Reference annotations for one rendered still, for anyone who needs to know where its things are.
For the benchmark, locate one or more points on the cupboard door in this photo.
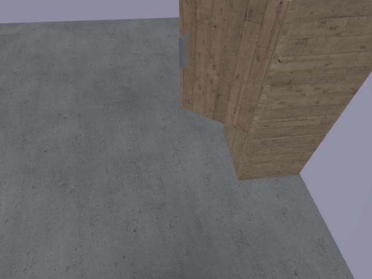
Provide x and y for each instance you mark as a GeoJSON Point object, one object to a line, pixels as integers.
{"type": "Point", "coordinates": [231, 46]}

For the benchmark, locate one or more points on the handle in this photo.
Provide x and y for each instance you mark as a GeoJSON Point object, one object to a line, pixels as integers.
{"type": "Point", "coordinates": [182, 60]}

